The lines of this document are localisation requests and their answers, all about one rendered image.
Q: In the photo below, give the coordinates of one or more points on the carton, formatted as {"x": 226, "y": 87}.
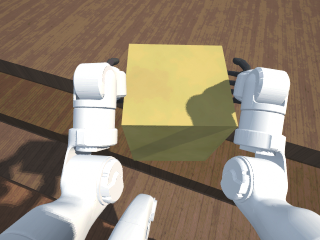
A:
{"x": 178, "y": 104}

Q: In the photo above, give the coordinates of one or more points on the robot left forearm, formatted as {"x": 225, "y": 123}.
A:
{"x": 96, "y": 89}

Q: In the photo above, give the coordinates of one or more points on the robot right hand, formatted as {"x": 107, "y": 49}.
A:
{"x": 245, "y": 66}

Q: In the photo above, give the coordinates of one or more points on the left robot upper arm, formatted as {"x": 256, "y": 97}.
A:
{"x": 88, "y": 184}

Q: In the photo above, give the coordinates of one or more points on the robot left hand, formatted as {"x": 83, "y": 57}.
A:
{"x": 111, "y": 62}

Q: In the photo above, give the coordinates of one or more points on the robot right forearm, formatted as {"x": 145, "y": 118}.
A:
{"x": 263, "y": 93}

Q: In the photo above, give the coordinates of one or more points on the robot left thigh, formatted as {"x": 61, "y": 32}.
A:
{"x": 134, "y": 222}

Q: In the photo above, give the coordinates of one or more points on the right robot upper arm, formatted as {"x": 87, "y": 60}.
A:
{"x": 258, "y": 187}

